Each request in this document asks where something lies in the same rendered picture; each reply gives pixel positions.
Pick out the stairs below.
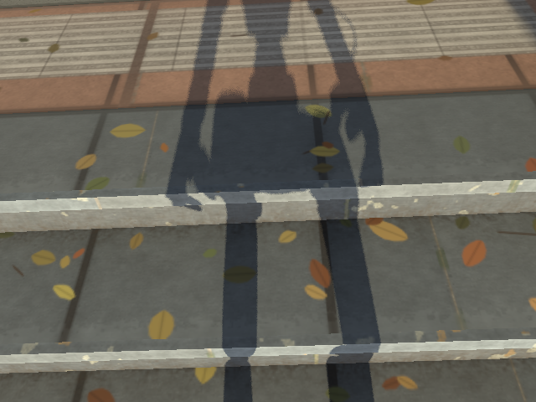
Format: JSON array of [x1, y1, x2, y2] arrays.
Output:
[[0, 192, 536, 402]]

